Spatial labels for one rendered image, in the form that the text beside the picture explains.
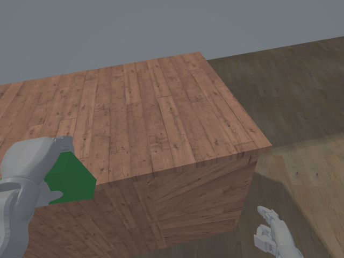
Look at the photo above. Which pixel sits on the right robot forearm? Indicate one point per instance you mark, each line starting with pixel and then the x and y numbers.
pixel 288 251

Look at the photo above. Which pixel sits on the left robot forearm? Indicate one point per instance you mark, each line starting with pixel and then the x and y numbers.
pixel 18 198

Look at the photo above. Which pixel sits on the sponge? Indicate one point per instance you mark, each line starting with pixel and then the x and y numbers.
pixel 72 178

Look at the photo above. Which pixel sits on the left robot hand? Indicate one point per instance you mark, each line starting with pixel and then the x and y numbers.
pixel 33 159

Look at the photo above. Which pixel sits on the right robot hand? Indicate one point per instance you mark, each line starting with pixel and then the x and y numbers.
pixel 268 239

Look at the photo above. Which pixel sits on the table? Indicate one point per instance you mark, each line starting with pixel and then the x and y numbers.
pixel 171 148

